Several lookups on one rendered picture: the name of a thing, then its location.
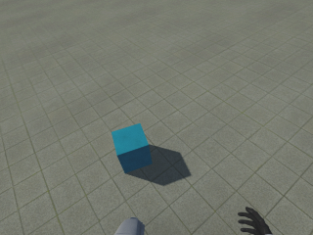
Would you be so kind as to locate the carton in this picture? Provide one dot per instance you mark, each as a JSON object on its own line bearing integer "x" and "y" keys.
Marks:
{"x": 132, "y": 147}

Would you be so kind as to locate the robot right hand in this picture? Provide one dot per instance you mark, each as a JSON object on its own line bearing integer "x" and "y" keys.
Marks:
{"x": 261, "y": 228}

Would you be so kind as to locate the robot left thigh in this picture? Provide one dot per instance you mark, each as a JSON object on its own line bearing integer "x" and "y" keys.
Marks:
{"x": 131, "y": 226}

